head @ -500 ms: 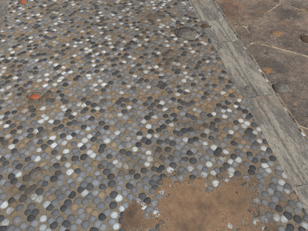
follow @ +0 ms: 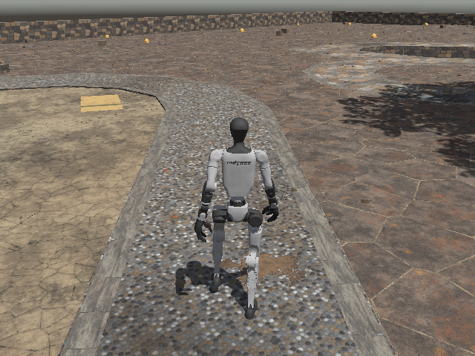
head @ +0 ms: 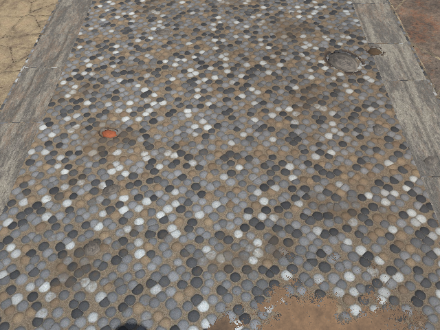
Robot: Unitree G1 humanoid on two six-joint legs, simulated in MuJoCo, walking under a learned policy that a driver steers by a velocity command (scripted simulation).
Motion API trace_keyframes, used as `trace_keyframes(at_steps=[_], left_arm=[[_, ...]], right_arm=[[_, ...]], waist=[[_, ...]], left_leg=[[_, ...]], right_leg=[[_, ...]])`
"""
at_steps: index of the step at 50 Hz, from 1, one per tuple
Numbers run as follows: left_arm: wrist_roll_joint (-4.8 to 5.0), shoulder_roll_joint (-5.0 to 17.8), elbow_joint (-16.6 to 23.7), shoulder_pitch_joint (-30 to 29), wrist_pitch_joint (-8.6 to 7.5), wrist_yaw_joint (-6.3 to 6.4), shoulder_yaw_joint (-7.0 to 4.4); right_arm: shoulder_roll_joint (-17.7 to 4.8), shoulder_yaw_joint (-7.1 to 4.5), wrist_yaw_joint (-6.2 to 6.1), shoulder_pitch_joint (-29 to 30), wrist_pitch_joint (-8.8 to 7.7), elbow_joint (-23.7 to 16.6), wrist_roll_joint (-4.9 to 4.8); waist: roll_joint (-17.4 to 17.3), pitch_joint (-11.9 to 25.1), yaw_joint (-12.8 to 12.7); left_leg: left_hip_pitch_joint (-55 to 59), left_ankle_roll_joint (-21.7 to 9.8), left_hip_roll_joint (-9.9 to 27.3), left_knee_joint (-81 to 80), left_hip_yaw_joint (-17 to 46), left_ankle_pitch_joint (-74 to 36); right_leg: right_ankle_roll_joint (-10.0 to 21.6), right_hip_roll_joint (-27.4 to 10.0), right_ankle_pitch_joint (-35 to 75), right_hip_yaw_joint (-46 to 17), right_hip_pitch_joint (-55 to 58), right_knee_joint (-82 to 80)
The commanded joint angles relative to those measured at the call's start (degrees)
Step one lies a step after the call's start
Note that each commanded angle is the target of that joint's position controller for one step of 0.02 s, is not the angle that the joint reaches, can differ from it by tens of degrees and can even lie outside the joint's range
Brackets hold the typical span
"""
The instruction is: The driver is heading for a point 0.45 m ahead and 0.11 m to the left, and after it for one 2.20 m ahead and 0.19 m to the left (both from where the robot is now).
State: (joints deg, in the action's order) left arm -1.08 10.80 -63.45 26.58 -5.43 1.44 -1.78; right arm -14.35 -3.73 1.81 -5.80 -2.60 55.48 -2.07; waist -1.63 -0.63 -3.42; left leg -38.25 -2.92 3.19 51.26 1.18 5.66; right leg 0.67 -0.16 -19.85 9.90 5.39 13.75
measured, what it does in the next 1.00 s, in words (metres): walks ahead, turning left: left foot, then right foot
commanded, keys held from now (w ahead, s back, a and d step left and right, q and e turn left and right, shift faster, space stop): w+q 0.38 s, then q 0.04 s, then no key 0.32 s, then e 0.26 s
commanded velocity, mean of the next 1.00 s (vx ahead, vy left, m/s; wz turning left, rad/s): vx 0.29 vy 0.00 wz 0.28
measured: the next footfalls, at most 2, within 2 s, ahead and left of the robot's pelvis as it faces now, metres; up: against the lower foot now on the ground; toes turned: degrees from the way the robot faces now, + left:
left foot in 0.18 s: +0.27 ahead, +0.12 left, +0.00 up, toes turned +9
right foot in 0.62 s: +0.57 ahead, +0.01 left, +0.00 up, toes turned +21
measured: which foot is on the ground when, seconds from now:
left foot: up 0.00-0.16, down 0.18-0.64, up 0.66-0.94, down 0.96-1.00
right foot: down 0.00-0.18, up 0.20-0.60, down 0.62-0.98, up 1.00-1.00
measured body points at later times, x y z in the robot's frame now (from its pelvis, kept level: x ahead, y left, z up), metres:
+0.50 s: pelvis +0.27 +0.06 +0.01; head +0.30 +0.08 +0.46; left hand +0.41 +0.37 -0.08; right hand +0.39 -0.20 -0.12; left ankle +0.23 +0.12 -0.74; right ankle +0.51 -0.08 -0.68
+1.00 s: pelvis +0.42 +0.08 -0.01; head +0.45 +0.10 +0.44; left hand +0.46 +0.37 -0.13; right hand +0.60 -0.15 -0.12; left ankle +0.40 +0.20 -0.74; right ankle +0.54 +0.00 -0.73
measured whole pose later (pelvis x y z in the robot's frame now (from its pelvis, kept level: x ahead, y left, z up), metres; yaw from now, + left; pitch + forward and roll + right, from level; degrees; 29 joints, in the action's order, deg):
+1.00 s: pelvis +0.42 +0.08 -0.01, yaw +16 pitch +1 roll +0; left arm 0.8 15.4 -46.6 9.4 0.4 1.2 -3.5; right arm -14.5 -3.4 -2.9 -10.7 0.8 48.1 0.8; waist 1.8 -2.0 -1.0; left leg -17.4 -0.2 -0.4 31.8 2.0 15.0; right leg 1.3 3.1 -10.0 -3.8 -23.6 30.1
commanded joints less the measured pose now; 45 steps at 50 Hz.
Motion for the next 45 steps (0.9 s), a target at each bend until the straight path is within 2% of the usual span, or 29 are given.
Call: trace_keyframes(at_steps=[1, 3, 5, 7, 8, 9, 10, 11, 12, 13, 14, 15, 17, 19, 21, 24, 27, 30, 31, 32, 33, 34, 35, 36, 37, 38, 40, 43, 45], left_arm=[[0.42, 9.8, 2.8, 0.3, -0.52, 0.89, -1.49], [1.03, 10.5, 2.6, 1.2, -0.29, 0.88, -1.75], [1.44, 12.0, 3.3, 0.0, 0.01, 1.04, -2.2], [1.49, 14.1, 4.6, -2.0, 0.83, 1.36, -2.88], [1.61, 14.4, 5.6, -3.7, 0.89, 1.22, -2.91], [0.8, 13.0, 7.0, -4.0, 0.3, 0.85, -2.49], [0.91, 4.5, 10.3, 0.0, -1.65, -0.25, -0.35], [2.9, 8.4, 12.5, -6.7, -4.37, -1.22, -1.15], [4.62, 10.2, 14.5, -10.9, -5.19, -1.31, -1.76], [3.94, 10.5, 14.4, -11.3, -5.3, -0.74, -2.01], [2.6, 11.3, 13.8, -10.7, -4.65, -0.07, -2.86], [1.97, 11.2, 13.8, -9.0, -3.66, 0.02, -3.24], [0.94, 10.0, 15.4, -9.7, -2.21, 0.11, -3.4], [-0.02, 9.5, 17.9, -14.9, -1.51, 0.44, -3.3], [-0.31, 9.1, 20.2, -20.6, -1.42, 0.69, -3.09], [-0.03, 6.7, 21.5, -25.3, -1.9, -0.31, -2.0], [0.53, 7.8, 23.1, -28.3, -1.73, -1.41, -1.91], [-0.3, 10.8, 22.7, -25.2, -2.42, -1.96, -2.63], [-0.8, 11.5, 21.6, -21.2, -2.96, -1.92, -2.86], [-2.09, 14.2, 21.2, -16.2, -3.37, -1.74, -3.2], [-2.64, 16.2, 20.9, -12.7, -2.58, -1.61, -3.47], [-0.28, 11.3, 19.8, -10.8, -1.42, -1.97, -2.63], [0.85, 9.9, 20.7, -13.6, -0.52, -2.12, -2.05], [0.63, 9.1, 21.1, -17.1, 0.41, -1.96, -1.6], [0.26, 7.7, 21.3, -20.9, 1.08, -2.02, -0.79], [-0.18, 7.7, 21.1, -23.1, 1.64, -2.07, -0.65], [-0.49, 10.0, 20.7, -24.5, 2.78, -2.11, -1.6], [0.74, 13.0, 20.7, -22.1, 3.49, -1.37, -3.02], [1.45, 13.6, 21.2, -22.4, 4.13, -0.72, -3.46]], right_arm=[[1.3, 1.4, 1.26, 12.5, -0.51, -8.0, 0.47], [0.4, 1.35, 1.95, 14.0, -0.42, -9.6, 0.4], [-1.5, 0.48, 2.45, 12.4, -0.42, -10.6, 0.48], [-5.7, -1.64, 2.59, 2.4, 0.01, -9.2, 0.41], [-9.0, -3.59, 2.04, -6.8, 0.46, -7.0, 0.3], [-13.0, -5.3, 0.61, -14.3, 1.31, -5.4, 0.12], [-16.7, -5.35, 0.05, -11.4, 1.11, -7.7, 0.5], [-13.0, -4.02, -0.03, -13.4, 0.45, -6.9, 1.38], [-9.6, -3.27, -0.13, -11.0, -0.63, -6.8, 1.67], [-7.4, -2.56, 0.41, -5.9, -1.7, -7.9, 1.25], [-5.8, -2.0, 0.57, -2.0, -2.29, -9.0, 1.41], [-5.1, -1.63, 0.42, -0.1, -2.41, -10.0, 1.71], [-6.2, -1.65, -0.27, -1.2, -2.38, -9.9, 1.34], [-8.2, -2.08, -1.31, -3.9, -2.41, -9.9, 1.41], [-9.6, -2.42, -2.19, -6.1, -1.98, -9.9, 1.56], [-9.1, -2.38, -2.86, -10.7, -0.7, -8.9, 1.11], [-7.7, -1.74, -3.39, -13.2, 0.12, -7.8, 0.98], [-7.2, -1.51, -3.97, -12.4, 0.6, -8.2, 1.74], [-6.8, -1.26, -3.98, -11.2, 0.61, -8.7, 1.78], [-5.1, -0.54, -3.8, -11.5, 0.31, -9.9, 2.47], [-2.9, 0.24, -3.5, -22.0, -0.14, -8.4, 2.03], [-6.1, 0.16, -2.87, -24.8, 0.05, -7.1, 1.41], [-10.1, -1.04, -2.9, -20.0, 0.98, -7.6, 0.66], [-9.6, -1.17, -3.42, -14.8, 2.23, -8.4, 0.6], [-8.5, -1.18, -3.79, -13.2, 3.53, -8.7, 1.03], [-7.3, -1.13, -4.12, -12.9, 4.55, -8.6, 1.6], [-3.8, -0.29, -4.55, -13.8, 4.75, -8.0, 2.17], [-4.8, -0.59, -5.01, -12.8, 4.09, -7.8, 1.97], [-5.3, -0.84, -5.04, -11.8, 3.86, -7.9, 2.01]], waist=[[6.1, -8.8, -0.8], [6.1, -8.9, -0.1], [8.0, -5.9, 2.7], [10.6, 0.9, 8.8], [9.8, 5.6, 13.6], [3.5, 9.8, 16.1], [-11.6, 17.2, 8.2], [-6.6, 19.5, 11.7], [-4.5, 11.1, 10.2], [2.4, 5.0, 6.5], [3.7, 3.6, 4.0], [3.2, 2.3, 2.0], [1.7, 0.8, 0.8], [0.8, -0.7, 1.7], [-0.3, -2.0, 3.3], [-2.0, 1.0, 6.3], [-3.5, 2.3, 7.5], [-4.5, 4.6, 5.2], [-4.0, 6.2, 2.7], [-0.3, 12.6, 1.2], [13.1, 21.8, 3.3], [14.9, 27.9, 2.8], [8.6, 21.2, 1.7], [4.9, 14.8, 2.0], [4.2, 9.2, 3.4], [6.4, 6.0, 5.0], [10.5, 3.6, 5.7], [10.7, 7.3, 4.7], [10.2, 6.8, 4.9]], left_leg=[[-0.9, -0.2, -0.3, -8.5, -5.0, -4.4], [1.0, -1.9, -1.0, -11.8, -6.6, -3.1], [6.6, -4.2, -3.8, -12.9, -9.2, 0.2], [19.4, -6.9, -7.5, -12.8, -10.6, 3.3], [32.9, -9.1, -8.6, -16.9, -8.9, 0.5], [49.0, -12.0, -1.0, -19.7, 4.8, 5.7], [62.4, -23.8, 15.7, -29.6, 41.9, 15.4], [60.9, -23.0, 16.2, -37.4, 47.2, 18.3], [54.4, -19.9, 14.2, -37.5, 37.7, 15.4], [43.7, -17.4, 10.9, -38.1, 29.7, 8.4], [36.2, -15.3, 8.3, -38.4, 24.1, 3.6], [30.6, -14.8, 6.4, -39.3, 20.7, 0.9], [24.0, -15.1, 5.4, -40.7, 18.2, -2.1], [20.3, -14.9, 3.9, -41.7, 15.4, -3.6], [18.6, -12.7, 1.5, -39.2, 12.2, -14.4], [19.4, -8.5, -1.2, -34.6, 8.1, -20.7], [25.7, -7.2, 1.1, -30.6, 11.7, -17.6], [33.4, -6.3, 3.5, -22.6, 15.8, -21.7], [33.5, -4.8, 1.4, -17.4, 14.9, -24.3], [28.6, -2.6, -2.0, -7.2, 13.2, -16.8], [14.7, 1.6, -9.0, 10.3, 10.1, 16.2], [9.7, 3.1, -8.5, 16.9, 10.5, 35.4], [6.5, 4.3, -6.2, 20.8, 10.7, 33.3], [4.9, 5.5, -4.7, 21.3, 8.3, 29.8], [5.7, 6.2, -2.9, 17.2, 7.0, 27.7], [9.9, 6.4, -1.0, 10.2, 5.6, 25.5], [18.3, 6.7, -2.9, -1.4, 0.9, 24.0], [21.4, 6.0, -4.3, -9.4, 0.7, 16.7], [22.9, 4.8, -4.7, -14.2, 0.5, 12.3]], right_leg=[[5.6, -13.9, 26.1, -2.4, -8.0, -7.6], [5.4, -15.0, 33.8, -0.2, -5.0, -5.3], [4.6, -16.0, 55.1, 2.0, -1.6, 1.4], [3.7, -16.4, 71.7, 2.8, -1.3, 16.3], [2.4, -14.9, 68.4, 2.9, -6.8, 28.3], [0.3, -11.4, 43.5, 2.3, -21.9, 46.6], [-2.6, 2.2, -9.6, -4.2, -43.0, 70.3], [-0.6, 0.9, -9.6, -16.9, -47.9, 74.7], [1.1, -2.0, -5.3, -16.4, -51.9, 72.3], [1.3, -4.9, -1.2, -16.0, -49.2, 66.2], [1.0, -6.8, 0.8, -15.9, -44.6, 60.9], [0.5, -8.0, 1.8, -16.2, -40.9, 58.3], [-1.4, -8.5, 2.5, -15.0, -38.5, 52.6], [-3.3, -7.9, 8.2, -13.5, -39.6, 44.9], [-4.3, -5.4, 15.4, -12.1, -39.1, 34.8], [-3.6, -0.8, 27.8, -9.7, -32.5, 21.6], [-2.4, 0.2, 29.3, -11.2, -32.4, 16.5], [0.5, 0.2, 24.2, -12.3, -30.3, 12.5], [2.1, -0.2, 30.3, -11.5, -24.5, 8.2], [5.4, -7.2, 50.8, -16.9, -11.3, 11.8], [17.1, -21.3, 70.0, -31.4, 8.3, 16.1], [21.0, -25.5, 57.3, -40.9, 11.3, 14.2], [18.5, -22.7, 40.9, -39.2, 4.9, 11.4], [15.4, -19.5, 29.8, -35.4, -2.3, 9.0], [13.7, -17.0, 22.1, -31.6, -10.8, 6.1], [11.7, -14.0, 15.8, -28.8, -18.4, 3.5], [10.1, -8.5, 15.1, -23.1, -26.3, 1.5], [11.7, -9.8, 13.7, -26.0, -22.4, 1.8], [11.2, -10.1, 8.2, -27.9, -23.2, 1.5]])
